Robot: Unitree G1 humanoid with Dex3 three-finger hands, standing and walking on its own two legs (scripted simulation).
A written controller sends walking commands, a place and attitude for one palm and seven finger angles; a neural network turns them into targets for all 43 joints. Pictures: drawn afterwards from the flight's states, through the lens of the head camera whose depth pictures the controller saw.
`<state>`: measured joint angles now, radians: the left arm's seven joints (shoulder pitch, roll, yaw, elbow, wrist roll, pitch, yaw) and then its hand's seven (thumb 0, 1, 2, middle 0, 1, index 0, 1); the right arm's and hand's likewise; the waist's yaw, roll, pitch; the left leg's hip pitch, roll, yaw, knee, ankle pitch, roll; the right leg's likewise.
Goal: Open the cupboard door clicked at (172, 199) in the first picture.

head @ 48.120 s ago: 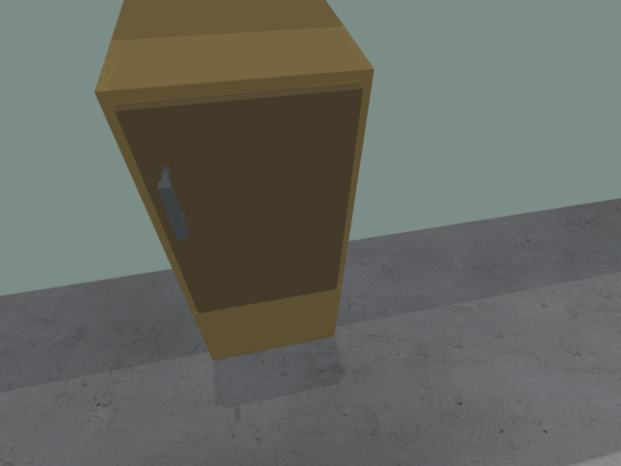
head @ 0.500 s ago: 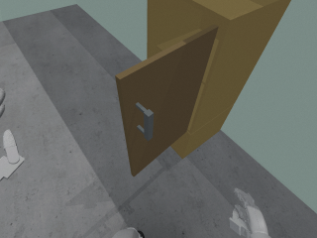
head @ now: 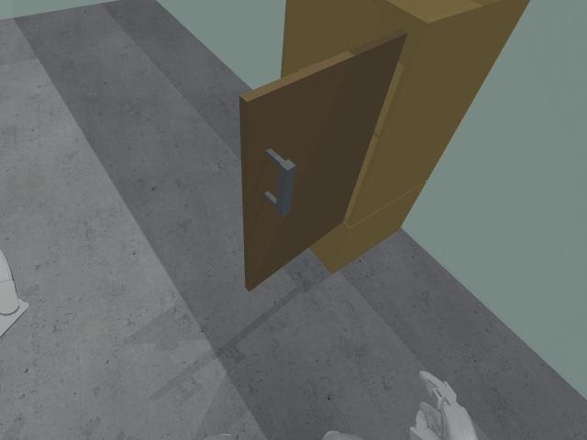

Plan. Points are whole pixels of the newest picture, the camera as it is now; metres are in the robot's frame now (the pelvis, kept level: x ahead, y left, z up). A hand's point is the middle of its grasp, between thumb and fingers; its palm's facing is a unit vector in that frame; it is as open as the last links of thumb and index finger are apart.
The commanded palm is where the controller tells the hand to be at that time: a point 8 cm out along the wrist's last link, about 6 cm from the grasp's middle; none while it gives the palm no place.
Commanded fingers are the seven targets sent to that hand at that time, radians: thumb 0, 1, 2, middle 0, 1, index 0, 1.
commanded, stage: stop stepping back and stand still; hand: left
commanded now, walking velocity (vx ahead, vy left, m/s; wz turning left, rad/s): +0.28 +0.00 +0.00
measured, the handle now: (277, 183) +0.52 +0.06 +0.00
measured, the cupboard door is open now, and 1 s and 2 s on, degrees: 95 95 95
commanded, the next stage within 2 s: let the arm hang, fingers relaxed in 0.64 s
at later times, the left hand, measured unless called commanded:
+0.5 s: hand (31, 353) +0.16 +0.24 +0.16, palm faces +0.38 -0.81 -0.45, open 7.4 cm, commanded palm +0.10 +0.28 +0.18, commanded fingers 0.00 0.90 0.90 -0.20 -0.30 -0.20 -0.30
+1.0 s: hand out of the picture +0.05 +0.18 -0.15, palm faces -0.08 -0.97 -0.24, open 7.4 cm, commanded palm none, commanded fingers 0.00 0.90 0.90 -0.20 -0.30 -0.20 -0.30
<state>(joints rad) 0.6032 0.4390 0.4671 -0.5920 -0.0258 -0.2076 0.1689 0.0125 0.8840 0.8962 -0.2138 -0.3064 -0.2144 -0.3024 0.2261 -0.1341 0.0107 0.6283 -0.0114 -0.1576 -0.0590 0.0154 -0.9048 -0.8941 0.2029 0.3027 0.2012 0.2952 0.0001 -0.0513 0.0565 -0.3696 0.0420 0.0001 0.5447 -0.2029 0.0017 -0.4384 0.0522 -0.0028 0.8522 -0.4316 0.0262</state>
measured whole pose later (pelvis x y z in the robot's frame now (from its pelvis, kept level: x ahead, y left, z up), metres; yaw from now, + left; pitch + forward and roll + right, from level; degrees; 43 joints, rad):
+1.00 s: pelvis -0.06 -0.01 +0.00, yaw -1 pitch -1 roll +0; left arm 0.24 0.23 0.00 0.75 0.03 0.04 -0.01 0.01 0.90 0.90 -0.20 -0.30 -0.20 -0.30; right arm 0.15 -0.28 0.00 0.90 -0.02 -0.01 0.01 0.01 -0.91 -0.89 0.20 0.30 0.20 0.30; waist -0.04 0.00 0.04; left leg -0.34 -0.03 -0.01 0.55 -0.20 0.02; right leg -0.29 0.01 -0.03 0.58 -0.28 -0.02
